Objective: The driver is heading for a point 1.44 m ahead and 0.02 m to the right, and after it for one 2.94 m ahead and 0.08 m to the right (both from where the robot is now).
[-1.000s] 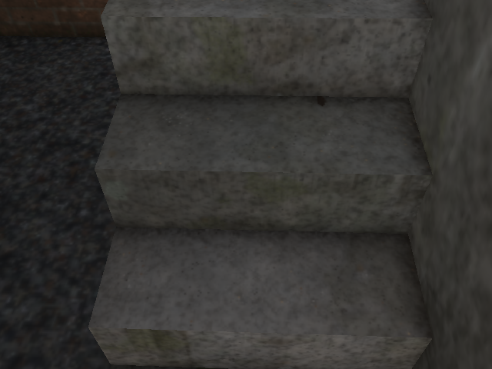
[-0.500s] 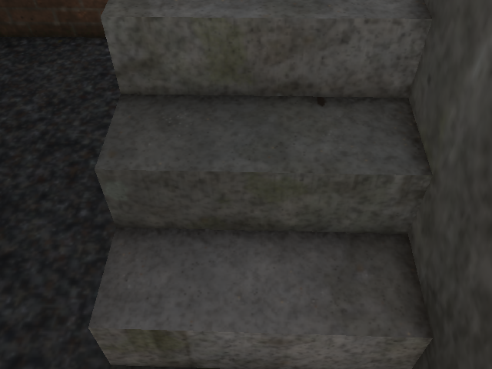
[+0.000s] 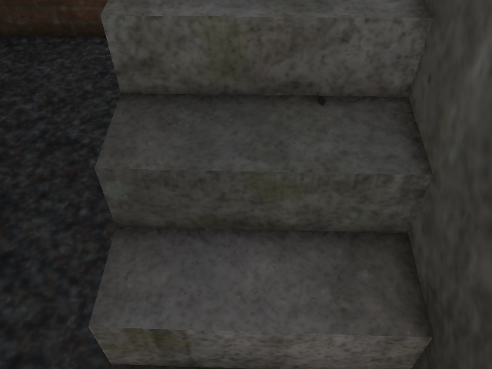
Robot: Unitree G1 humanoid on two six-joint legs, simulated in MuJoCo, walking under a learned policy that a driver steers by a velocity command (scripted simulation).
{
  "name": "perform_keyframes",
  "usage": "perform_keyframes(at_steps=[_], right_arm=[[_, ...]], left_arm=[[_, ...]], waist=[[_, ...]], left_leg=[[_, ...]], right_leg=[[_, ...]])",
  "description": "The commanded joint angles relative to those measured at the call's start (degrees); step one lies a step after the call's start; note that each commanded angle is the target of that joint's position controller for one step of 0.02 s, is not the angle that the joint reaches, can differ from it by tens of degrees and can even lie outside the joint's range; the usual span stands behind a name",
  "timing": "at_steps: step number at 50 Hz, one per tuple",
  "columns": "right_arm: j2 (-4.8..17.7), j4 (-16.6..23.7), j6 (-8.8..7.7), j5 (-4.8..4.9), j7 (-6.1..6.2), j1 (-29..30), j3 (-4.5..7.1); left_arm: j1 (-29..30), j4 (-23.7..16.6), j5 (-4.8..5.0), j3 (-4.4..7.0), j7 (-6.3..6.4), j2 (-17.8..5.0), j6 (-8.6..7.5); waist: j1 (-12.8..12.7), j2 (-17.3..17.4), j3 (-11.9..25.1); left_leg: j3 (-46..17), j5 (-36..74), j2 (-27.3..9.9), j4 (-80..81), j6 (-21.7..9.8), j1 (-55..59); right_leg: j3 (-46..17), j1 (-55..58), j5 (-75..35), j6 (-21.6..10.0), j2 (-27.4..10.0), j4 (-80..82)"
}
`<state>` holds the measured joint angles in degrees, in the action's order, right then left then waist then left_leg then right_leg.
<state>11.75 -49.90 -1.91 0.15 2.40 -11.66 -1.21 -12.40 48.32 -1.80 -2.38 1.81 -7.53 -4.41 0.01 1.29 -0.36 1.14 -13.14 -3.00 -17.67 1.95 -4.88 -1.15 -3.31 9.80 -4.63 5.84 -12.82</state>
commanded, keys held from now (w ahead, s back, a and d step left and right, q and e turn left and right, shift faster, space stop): w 0.66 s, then no key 0.34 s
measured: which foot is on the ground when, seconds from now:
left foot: down 0.00-1.00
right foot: down 0.00-1.00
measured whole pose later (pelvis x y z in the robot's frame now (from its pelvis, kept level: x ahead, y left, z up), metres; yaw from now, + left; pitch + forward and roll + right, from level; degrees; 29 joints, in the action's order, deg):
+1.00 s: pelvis +0.00 +0.00 +0.00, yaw +0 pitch +0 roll -1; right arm 12.5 -52.8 -0.5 0.0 2.2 -15.1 -0.3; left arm -15.8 51.7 -0.9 -1.4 2.1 -7.9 -4.0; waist 0.7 1.8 -0.9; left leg 0.8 -13.6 -2.9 -19.2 2.0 -5.5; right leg -1.0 -4.4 10.9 -4.4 5.6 -15.5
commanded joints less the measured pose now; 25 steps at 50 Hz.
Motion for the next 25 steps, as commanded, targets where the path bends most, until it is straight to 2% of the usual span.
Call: perform_keyframes(at_steps=[1, 3, 4, 5, 7, 8, 9, 10, 11, 12, 13, 14, 15, 16, 17, 19, 20, 21, 22, 23, 24, 25], right_arm=[[5.16, 2.86, -0.64, 0.25, 0.12, -0.16, 1.09], [5.18, 3.22, -0.66, -0.27, 0.15, 0.79, 1.09], [5.14, 3.15, -0.67, -0.24, 0.14, 0.44, 1.08], [5.13, 2.81, -0.66, 0.24, 0.12, -0.48, 1.08], [5.17, 2.90, -0.65, 0.18, 0.13, -0.02, 1.08], [5.18, 3.23, -0.67, -0.27, 0.15, 0.79, 1.09], [5.15, 3.16, -0.68, -0.24, 0.14, 0.44, 1.08], [5.14, 2.82, -0.66, 0.24, 0.12, -0.48, 1.07], [5.19, 2.89, -0.66, 0.25, 0.11, -0.18, 1.09], [5.15, 3.21, -0.67, -0.23, 0.13, 0.74, 1.07], [5.13, 2.88, -0.65, 0.18, 0.13, -0.30, 1.06], [5.24, 2.92, -0.65, 0.22, 0.13, -0.11, 1.09], [5.22, 3.21, -0.67, -0.25, 0.14, 0.70, 1.09], [5.12, 3.16, -0.68, -0.24, 0.13, 0.44, 1.06], [5.15, 2.87, -0.66, 0.25, 0.11, -0.46, 1.07], [5.20, 2.93, -0.65, 0.18, 0.13, -0.02, 1.07], [5.21, 3.26, -0.67, -0.28, 0.14, 0.79, 1.07], [5.18, 3.20, -0.68, -0.24, 0.14, 0.44, 1.07], [5.17, 2.85, -0.67, 0.24, 0.11, -0.48, 1.06], [5.22, 2.92, -0.66, 0.25, 0.11, -0.18, 1.08], [5.17, 3.25, -0.68, -0.24, 0.13, 0.75, 1.06], [5.16, 2.92, -0.66, 0.18, 0.13, -0.30, 1.05]], left_arm=[[-0.36, -2.93, 0.05, 0.85, 0.09, -4.12, -0.70], [1.00, -3.53, -0.11, 0.82, 0.09, -3.82, -0.71], [0.48, -3.49, -0.02, 0.79, 0.11, -3.68, -0.75], [-0.82, -2.89, 0.13, 0.80, 0.11, -3.94, -0.74], [-0.14, -3.01, 0.00, 0.83, 0.08, -4.08, -0.69], [1.00, -3.55, -0.11, 0.82, 0.09, -3.83, -0.71], [0.48, -3.50, -0.02, 0.78, 0.11, -3.69, -0.75], [-0.82, -2.90, 0.13, 0.80, 0.10, -3.95, -0.74], [-0.37, -2.96, 0.05, 0.84, 0.08, -4.12, -0.71], [0.97, -3.54, -0.11, 0.81, 0.09, -3.84, -0.72], [-0.55, -3.01, 0.09, 0.78, 0.09, -3.91, -0.73], [-0.33, -2.99, 0.06, 0.84, 0.08, -4.14, -0.70], [0.89, -3.54, -0.10, 0.83, 0.09, -3.89, -0.72], [0.53, -3.51, -0.04, 0.76, 0.10, -3.68, -0.76], [-0.77, -2.96, 0.14, 0.79, 0.09, -3.94, -0.75], [-0.12, -3.06, 0.01, 0.82, 0.07, -4.11, -0.69], [1.01, -3.59, -0.11, 0.80, 0.08, -3.86, -0.71], [0.50, -3.55, -0.02, 0.77, 0.10, -3.72, -0.75], [-0.80, -2.95, 0.13, 0.79, 0.09, -3.97, -0.74], [-0.35, -3.00, 0.05, 0.83, 0.07, -4.15, -0.72], [0.99, -3.59, -0.11, 0.80, 0.08, -3.86, -0.73], [-0.53, -3.06, 0.09, 0.77, 0.08, -3.93, -0.73]], waist=[[0.08, -1.19, 2.17], [0.04, -1.48, 0.55], [-0.05, -1.49, 1.55], [0.00, -1.25, 3.15], [0.08, -1.21, 1.96], [0.04, -1.47, 0.55], [-0.05, -1.49, 1.55], [0.00, -1.25, 3.15], [0.09, -1.20, 2.21], [0.05, -1.43, 0.67], [0.00, -1.20, 2.96], [0.08, -1.23, 2.10], [0.04, -1.51, 0.59], [-0.02, -1.50, 1.64], [0.01, -1.18, 3.21], [0.09, -1.21, 1.96], [0.05, -1.48, 0.57], [-0.04, -1.49, 1.57], [0.01, -1.25, 3.16], [0.10, -1.19, 2.22], [0.06, -1.43, 0.67], [0.01, -1.19, 2.97]], left_leg=[[-3.62, 13.20, -4.81, 1.04, -1.75, -0.13], [-3.96, 14.84, -4.94, 0.25, -2.09, -0.82], [-3.98, 15.05, -5.03, 0.08, -2.16, -0.39], [-3.66, 13.54, -4.91, 0.87, -1.82, 0.31], [-3.66, 13.35, -4.82, 1.09, -1.74, -0.24], [-3.95, 14.86, -4.94, 0.24, -2.08, -0.81], [-3.97, 15.07, -5.03, 0.07, -2.15, -0.39], [-3.65, 13.56, -4.91, 0.85, -1.81, 0.31], [-3.61, 13.24, -4.80, 1.01, -1.73, -0.10], [-3.93, 14.67, -4.92, 0.25, -2.05, -0.78], [-3.69, 13.76, -4.91, 0.88, -1.80, 0.22], [-3.62, 13.46, -4.82, 0.97, -1.74, -0.13], [-3.92, 14.73, -4.94, 0.23, -2.06, -0.82], [-3.96, 14.97, -5.03, 0.08, -2.13, -0.34], [-3.64, 13.63, -4.88, 0.81, -1.80, 0.35], [-3.64, 13.36, -4.82, 1.05, -1.71, -0.22], [-3.93, 14.88, -4.94, 0.21, -2.05, -0.79], [-3.95, 15.09, -5.02, 0.04, -2.12, -0.37], [-3.63, 13.58, -4.91, 0.82, -1.79, 0.33], [-3.59, 13.25, -4.79, 0.97, -1.71, -0.08], [-3.91, 14.69, -4.92, 0.22, -2.03, -0.76], [-3.67, 13.78, -4.90, 0.85, -1.78, 0.23]], right_leg=[[-7.30, 1.30, -15.86, 1.49, -10.11, 1.05], [-7.16, 0.58, -17.42, 1.18, -10.18, 0.04], [-7.17, 0.72, -17.93, 1.14, -10.24, -0.09], [-7.30, 1.43, -16.45, 1.44, -10.17, 0.88], [-7.32, 1.22, -15.90, 1.48, -10.09, 1.02], [-7.17, 0.56, -17.43, 1.18, -10.17, 0.02], [-7.17, 0.69, -17.94, 1.14, -10.23, -0.12], [-7.31, 1.41, -16.47, 1.44, -10.16, 0.86], [-7.33, 1.28, -15.91, 1.49, -10.09, 1.00], [-7.18, 0.56, -17.27, 1.18, -10.16, 0.02], [-7.34, 1.35, -16.51, 1.42, -10.14, 0.81], [-7.33, 1.24, -16.09, 1.49, -10.07, 0.96], [-7.17, 0.53, -17.42, 1.20, -10.16, 0.03], [-7.18, 0.69, -17.83, 1.12, -10.22, -0.15], [-7.35, 1.41, -16.47, 1.42, -10.14, 0.80], [-7.35, 1.16, -15.89, 1.48, -10.06, 0.97], [-7.19, 0.50, -17.42, 1.17, -10.14, -0.03], [-7.20, 0.64, -17.92, 1.13, -10.21, -0.17], [-7.34, 1.35, -16.44, 1.43, -10.13, 0.81], [-7.35, 1.23, -15.88, 1.48, -10.06, 0.95], [-7.20, 0.50, -17.24, 1.17, -10.14, -0.03], [-7.36, 1.29, -16.47, 1.41, -10.12, 0.76]])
